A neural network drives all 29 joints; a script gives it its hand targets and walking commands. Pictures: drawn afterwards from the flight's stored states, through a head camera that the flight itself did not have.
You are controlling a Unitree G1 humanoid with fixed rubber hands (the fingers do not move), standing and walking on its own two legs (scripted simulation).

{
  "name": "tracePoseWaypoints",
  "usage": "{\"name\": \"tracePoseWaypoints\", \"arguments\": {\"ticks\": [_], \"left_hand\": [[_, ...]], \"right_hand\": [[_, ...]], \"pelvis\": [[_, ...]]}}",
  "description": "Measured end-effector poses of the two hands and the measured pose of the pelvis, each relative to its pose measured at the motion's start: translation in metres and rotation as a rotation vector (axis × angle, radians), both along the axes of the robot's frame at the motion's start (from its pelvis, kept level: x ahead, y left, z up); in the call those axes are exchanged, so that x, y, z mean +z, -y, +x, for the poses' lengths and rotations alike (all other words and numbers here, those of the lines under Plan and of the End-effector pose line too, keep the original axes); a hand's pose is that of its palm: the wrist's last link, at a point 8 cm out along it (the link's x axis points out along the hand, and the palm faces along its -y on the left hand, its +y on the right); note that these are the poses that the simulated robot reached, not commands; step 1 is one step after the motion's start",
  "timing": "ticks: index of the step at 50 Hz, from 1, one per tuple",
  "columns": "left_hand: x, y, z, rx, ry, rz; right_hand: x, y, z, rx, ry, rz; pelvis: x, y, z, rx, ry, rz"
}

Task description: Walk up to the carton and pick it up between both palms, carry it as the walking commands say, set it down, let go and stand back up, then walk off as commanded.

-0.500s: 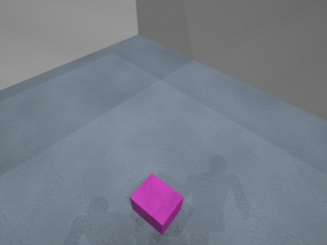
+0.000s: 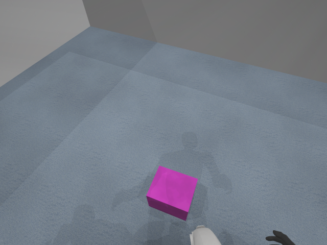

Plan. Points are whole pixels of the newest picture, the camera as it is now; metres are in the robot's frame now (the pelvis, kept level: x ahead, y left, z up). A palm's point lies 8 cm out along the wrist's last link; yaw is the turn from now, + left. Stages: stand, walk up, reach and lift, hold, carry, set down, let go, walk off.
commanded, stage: walk up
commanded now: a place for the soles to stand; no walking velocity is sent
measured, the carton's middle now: (172, 193) +0.48 -0.05 -0.66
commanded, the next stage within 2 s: none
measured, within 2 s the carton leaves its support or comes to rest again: neither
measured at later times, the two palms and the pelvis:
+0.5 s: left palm out of the picture +0.18 +0.48 -0.08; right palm out of the picture +0.08 -0.18 -0.12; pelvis +0.05 +0.14 -0.02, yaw -11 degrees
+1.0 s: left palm out of the picture +0.25 +0.44 -0.08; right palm out of the picture +0.06 -0.19 -0.12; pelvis +0.08 +0.13 -0.01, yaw -17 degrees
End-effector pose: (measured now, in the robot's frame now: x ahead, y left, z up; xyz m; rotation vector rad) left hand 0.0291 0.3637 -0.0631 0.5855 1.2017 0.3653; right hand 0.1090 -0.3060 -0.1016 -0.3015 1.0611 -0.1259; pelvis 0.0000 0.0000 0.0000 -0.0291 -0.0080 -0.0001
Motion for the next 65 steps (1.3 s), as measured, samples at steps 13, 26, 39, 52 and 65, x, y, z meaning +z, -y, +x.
{"name": "tracePoseWaypoints", "arguments": {"ticks": [13,26,39,52,65], "left_hand": [[-0.003,-0.046,0.07,-0.122,0.057,0.021],[-0.019,-0.115,0.153,-0.264,0.093,-0.025],[-0.016,-0.099,0.187,-0.332,0.046,-0.072],[-0.015,-0.07,0.225,-0.402,0.084,-0.108],[-0.017,-0.052,0.224,-0.433,0.057,-0.105]], "right_hand": [[-0.014,-0.043,-0.022,-0.118,-0.041,0.001],[-0.022,-0.129,-0.039,-0.25,-0.008,-0.015],[-0.026,-0.126,-0.057,-0.325,-0.101,-0.028],[-0.014,-0.113,-0.052,-0.371,-0.047,-0.052],[-0.024,-0.104,-0.068,-0.415,-0.077,-0.03]], "pelvis": [[-0.011,-0.051,0.022,-0.1,0.028,-0.006],[-0.02,-0.141,0.05,-0.206,0.013,0.006],[-0.014,-0.136,0.071,-0.253,0.003,0.021],[-0.009,-0.127,0.081,-0.301,-0.003,0.023],[-0.01,-0.118,0.074,-0.328,0.001,0.052]]}}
